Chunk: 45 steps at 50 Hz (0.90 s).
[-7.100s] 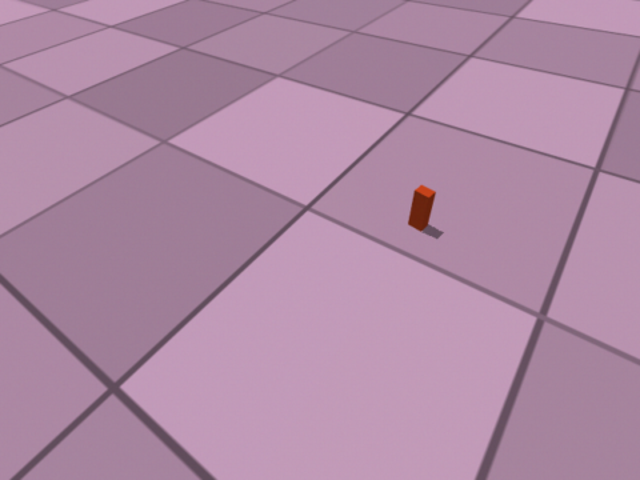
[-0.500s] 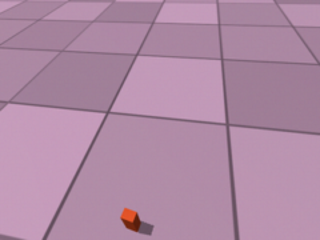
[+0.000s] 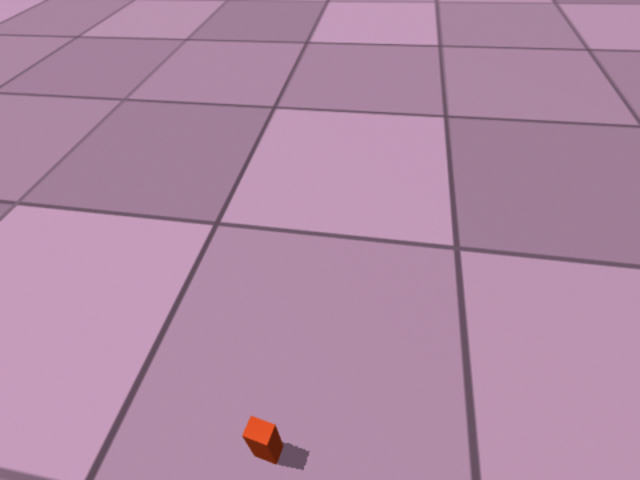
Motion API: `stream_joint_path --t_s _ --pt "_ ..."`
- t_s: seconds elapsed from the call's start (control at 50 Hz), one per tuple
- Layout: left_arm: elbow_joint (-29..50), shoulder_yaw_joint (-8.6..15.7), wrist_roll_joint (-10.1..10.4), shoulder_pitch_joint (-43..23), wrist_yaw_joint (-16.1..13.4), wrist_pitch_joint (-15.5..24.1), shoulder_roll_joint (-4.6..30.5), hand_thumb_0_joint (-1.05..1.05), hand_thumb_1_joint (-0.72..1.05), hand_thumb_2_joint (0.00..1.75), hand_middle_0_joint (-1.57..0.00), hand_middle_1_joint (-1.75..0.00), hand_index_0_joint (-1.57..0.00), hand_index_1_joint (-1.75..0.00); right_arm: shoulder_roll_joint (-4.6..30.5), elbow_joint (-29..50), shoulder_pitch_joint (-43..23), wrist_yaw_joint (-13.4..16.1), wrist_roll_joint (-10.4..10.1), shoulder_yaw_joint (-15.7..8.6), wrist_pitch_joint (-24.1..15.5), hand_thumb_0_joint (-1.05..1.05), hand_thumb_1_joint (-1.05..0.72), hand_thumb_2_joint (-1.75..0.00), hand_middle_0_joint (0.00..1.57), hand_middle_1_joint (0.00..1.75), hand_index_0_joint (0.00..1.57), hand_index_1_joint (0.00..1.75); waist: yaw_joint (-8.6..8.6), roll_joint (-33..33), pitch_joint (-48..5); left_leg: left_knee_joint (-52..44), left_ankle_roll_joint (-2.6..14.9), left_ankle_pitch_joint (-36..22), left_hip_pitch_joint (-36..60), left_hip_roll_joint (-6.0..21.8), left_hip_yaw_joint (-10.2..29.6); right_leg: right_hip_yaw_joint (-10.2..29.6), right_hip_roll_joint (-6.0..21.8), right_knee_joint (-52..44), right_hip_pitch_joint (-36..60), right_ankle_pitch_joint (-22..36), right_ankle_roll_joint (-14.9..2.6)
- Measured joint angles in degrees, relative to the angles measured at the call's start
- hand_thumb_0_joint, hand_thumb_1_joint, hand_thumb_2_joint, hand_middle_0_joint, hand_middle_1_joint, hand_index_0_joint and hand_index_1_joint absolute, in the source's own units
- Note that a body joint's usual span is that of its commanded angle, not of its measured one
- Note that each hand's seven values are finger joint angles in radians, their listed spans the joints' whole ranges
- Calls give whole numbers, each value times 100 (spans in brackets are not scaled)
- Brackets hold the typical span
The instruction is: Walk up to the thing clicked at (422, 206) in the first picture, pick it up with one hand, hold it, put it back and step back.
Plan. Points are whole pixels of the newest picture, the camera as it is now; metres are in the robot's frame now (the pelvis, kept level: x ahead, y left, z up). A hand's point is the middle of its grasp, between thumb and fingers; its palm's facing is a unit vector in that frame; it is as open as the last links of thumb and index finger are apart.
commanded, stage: stand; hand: left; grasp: from the side
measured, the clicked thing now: (264, 441) +0.37 +0.21 -0.68
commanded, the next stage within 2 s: go down in 0.04 s
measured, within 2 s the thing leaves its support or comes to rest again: neither
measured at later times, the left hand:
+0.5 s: hand out of the picture +0.15 +0.27 -0.17, palm faces +0.04 -0.94 -0.34, open 13.8 cm
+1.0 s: hand out of the picture +0.13 +0.29 -0.19, palm faces +0.07 -0.94 -0.33, open 17.3 cm
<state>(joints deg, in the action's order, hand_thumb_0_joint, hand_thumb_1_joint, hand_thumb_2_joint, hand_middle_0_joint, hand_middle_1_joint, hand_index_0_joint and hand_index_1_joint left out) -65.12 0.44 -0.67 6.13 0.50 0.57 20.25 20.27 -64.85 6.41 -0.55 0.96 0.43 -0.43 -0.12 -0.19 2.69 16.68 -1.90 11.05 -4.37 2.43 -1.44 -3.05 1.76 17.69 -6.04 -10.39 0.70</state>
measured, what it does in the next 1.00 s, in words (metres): lowers itself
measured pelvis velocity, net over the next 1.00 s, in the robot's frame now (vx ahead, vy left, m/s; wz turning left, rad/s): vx -0.01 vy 0.02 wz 0.00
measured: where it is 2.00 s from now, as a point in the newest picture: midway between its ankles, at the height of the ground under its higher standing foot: outside the picture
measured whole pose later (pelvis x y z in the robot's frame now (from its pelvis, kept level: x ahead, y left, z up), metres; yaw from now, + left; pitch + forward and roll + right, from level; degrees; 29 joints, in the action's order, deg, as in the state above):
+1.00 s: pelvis -0.01 +0.02 -0.08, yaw +0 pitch +16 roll -2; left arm -20.9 12.5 -1.0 17.2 3.1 -16.6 19.5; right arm 13.2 -32.3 12.8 4.0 -0.5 -0.2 -8.3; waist -2.2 -0.3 -6.9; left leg 61.2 -0.5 30.6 -46.1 2.9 1.0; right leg -3.4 2.6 57.4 -45.2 -27.5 1.8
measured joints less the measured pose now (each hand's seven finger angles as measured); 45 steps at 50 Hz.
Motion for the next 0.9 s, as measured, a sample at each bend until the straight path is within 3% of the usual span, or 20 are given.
stream_joint_path --t_s 0.16,0.18,0.22,0.26,0.36,0.44,0.68,0.9 --pt "15 -3 1 -13 -8 -3 -3 1 90 89 -20 -30 -20 -30 4 10 -16 11 -3 -5 -5 1 -90 -89 20 30 20 30 4 -3 -4 -23 4 6 45 -10 -14 13 10 13 24 -22 7" --pt "166 35 62 21 -37 -22 -24 1 89 89 -21 -29 -21 -29 -1 215 59 52 -87 -2 23 1 -91 -89 20 30 20 30 -12 -8 -40 67 12 37 -73 -14 1 1 17 87 -81 -48 5" --pt "354 186 119 -149 -88 59 -121 1 86 85 -20 -26 -20 -26 -49 752 250 160 -245 -22 -88 1 -91 -90 20 30 20 30 -18 -23 13 336 31 120 -373 -24 46 -32 37 308 -340 -120 3" --pt "303 395 36 -489 -46 75 -164 1 80 79 -17 -21 -17 -21 -154 1142 338 202 -294 -57 -146 1 -92 -90 20 30 20 30 -32 -8 47 623 37 201 -725 -19 75 -49 41 547 -662 -184 -6" --pt "440 938 -316 -961 135 -30 -66 1 55 54 -10 -12 -10 -11 -501 1781 512 169 -205 -151 -176 1 -92 -90 20 30 20 30 -83 126 -75 1323 22 456 -1537 14 41 18 31 1231 -1493 -409 -25" --pt "893 1113 -399 -771 174 -288 -48 1 32 35 -7 -8 -8 -7 -633 2110 705 139 -211 -182 -150 1 -90 -89 20 30 20 30 -163 117 -217 1699 41 649 -1855 27 16 58 29 1546 -1800 -553 -7" --pt "2496 1194 -237 185 252 -854 -131 0 -30 8 -6 -6 -7 -6 -590 2739 846 191 -211 -225 -401 1 -83 -87 20 30 20 30 -188 18 -617 3271 129 1410 -3129 21 53 93 85 2953 -2998 -1211 91" --pt "3973 1160 -115 890 257 -1531 -113 0 -50 4 -7 -5 -7 -5 -660 3111 653 380 -177 -122 -671 1 -82 -87 20 30 20 30 -203 15 -878 4160 143 1826 -3889 40 185 8 89 3719 -3663 -1586 115"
